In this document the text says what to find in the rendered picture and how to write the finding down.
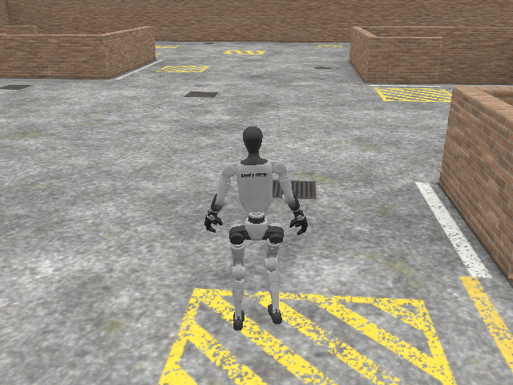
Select left robot forearm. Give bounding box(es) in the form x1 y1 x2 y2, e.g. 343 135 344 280
207 194 223 221

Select robot left hand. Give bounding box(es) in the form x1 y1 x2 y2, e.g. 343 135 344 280
204 214 223 233

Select robot right upper arm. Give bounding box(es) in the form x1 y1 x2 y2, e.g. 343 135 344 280
270 160 295 204

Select humanoid robot torso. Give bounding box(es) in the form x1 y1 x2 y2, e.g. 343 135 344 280
236 157 273 241

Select robot left upper arm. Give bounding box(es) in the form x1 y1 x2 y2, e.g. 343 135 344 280
215 162 237 206

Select robot right hand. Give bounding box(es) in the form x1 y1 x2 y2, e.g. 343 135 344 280
289 217 308 235

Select right robot shin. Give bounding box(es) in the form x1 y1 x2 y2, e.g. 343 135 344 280
266 257 280 314

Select right robot forearm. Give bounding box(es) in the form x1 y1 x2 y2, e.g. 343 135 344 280
288 191 305 221

